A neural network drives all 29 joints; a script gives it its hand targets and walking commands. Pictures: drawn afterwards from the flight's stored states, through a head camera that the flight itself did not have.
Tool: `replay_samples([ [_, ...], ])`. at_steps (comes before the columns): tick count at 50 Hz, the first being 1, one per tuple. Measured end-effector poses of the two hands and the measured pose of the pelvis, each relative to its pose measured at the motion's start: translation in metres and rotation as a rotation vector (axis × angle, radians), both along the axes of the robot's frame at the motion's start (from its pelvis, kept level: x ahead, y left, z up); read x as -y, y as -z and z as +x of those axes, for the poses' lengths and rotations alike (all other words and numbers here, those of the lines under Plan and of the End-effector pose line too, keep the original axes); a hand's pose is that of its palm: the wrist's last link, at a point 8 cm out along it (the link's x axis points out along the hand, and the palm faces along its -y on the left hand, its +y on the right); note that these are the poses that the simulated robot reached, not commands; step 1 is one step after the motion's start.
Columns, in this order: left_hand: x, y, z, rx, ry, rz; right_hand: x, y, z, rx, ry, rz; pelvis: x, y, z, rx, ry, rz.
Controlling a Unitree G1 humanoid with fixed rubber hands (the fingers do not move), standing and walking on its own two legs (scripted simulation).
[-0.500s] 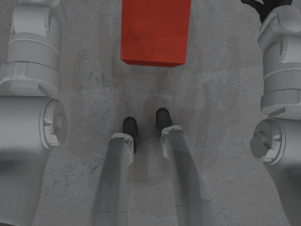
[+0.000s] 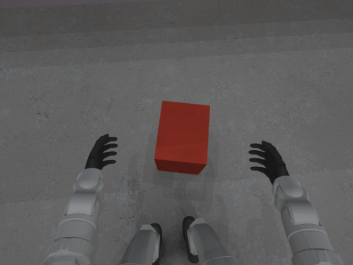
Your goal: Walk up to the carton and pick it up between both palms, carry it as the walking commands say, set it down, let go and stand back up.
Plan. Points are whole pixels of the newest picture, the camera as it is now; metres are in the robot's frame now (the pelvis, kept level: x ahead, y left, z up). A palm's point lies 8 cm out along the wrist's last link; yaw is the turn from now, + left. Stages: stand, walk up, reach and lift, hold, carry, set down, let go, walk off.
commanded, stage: let go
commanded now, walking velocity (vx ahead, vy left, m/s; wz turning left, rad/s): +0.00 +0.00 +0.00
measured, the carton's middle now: (181, 140) +0.56 -0.06 -0.59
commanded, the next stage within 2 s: stand in 0.86 s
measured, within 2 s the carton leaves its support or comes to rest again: neither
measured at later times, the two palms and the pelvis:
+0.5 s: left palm (40, 223) +0.23 +0.26 -0.03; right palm (275, 217) +0.21 -0.20 -0.03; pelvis +0.06 +0.03 +0.04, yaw -1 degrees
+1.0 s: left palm (36, 228) +0.22 +0.26 -0.03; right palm (312, 208) +0.22 -0.27 -0.03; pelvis +0.08 +0.00 +0.04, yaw +0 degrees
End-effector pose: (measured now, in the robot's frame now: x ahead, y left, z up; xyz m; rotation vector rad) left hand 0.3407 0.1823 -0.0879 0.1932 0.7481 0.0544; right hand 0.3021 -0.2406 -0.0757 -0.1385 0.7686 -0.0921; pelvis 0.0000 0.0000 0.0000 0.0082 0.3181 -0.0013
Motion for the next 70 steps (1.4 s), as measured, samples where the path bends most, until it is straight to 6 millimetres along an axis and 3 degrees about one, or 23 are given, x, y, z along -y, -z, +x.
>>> replay_samples([
  [4, -0.014, -0.023, -0.026, 0.014, -0.002, -0.027, -0.007, -0.027, -0.026, 0.024, 0.018, 0.009, -0.006, -0.012, 0.011, 0.094, 0.005, -0.012],
  [14, -0.06, -0.04, -0.081, -0.023, -0.015, -0.014, -0.03, -0.035, -0.068, -0.04, -0.015, -0.013, -0.025, -0.031, 0.032, 0.249, 0.017, -0.025],
  [20, -0.072, -0.045, -0.117, -0.099, -0.016, -0.011, -0.042, -0.038, -0.093, -0.065, -0.013, -0.004, -0.034, -0.039, 0.052, 0.291, 0.015, -0.03],
  [29, -0.075, -0.064, -0.113, -0.038, -0.027, -0.001, -0.04, -0.046, -0.086, -0.03, -0.038, 0.0, -0.031, -0.042, 0.068, 0.324, 0.013, -0.027],
  [44, -0.049, -0.06, -0.113, -0.041, -0.027, 0.011, -0.002, -0.046, -0.081, -0.09, -0.005, -0.054, -0.002, -0.041, 0.07, 0.367, 0.012, -0.017],
  [52, -0.092, -0.061, -0.127, -0.069, -0.056, 0.181, 0.044, -0.047, -0.079, -0.016, 0.027, -0.159, 0.006, -0.038, 0.082, 0.318, -0.003, -0.013],
  [56, -0.107, -0.066, -0.132, -0.057, -0.089, 0.211, 0.056, -0.047, -0.08, -0.016, 0.031, -0.181, 0.008, -0.038, 0.085, 0.318, -0.011, -0.011],
  [62, -0.11, -0.064, -0.14, -0.072, -0.094, 0.218, 0.059, -0.049, -0.084, -0.01, 0.034, -0.197, 0.008, -0.04, 0.083, 0.32, -0.004, -0.011],
  [70, -0.108, -0.056, -0.157, -0.114, -0.084, 0.2, 0.057, -0.042, -0.11, -0.064, 0.026, -0.202, 0.006, -0.042, 0.071, 0.327, 0.005, -0.01],
])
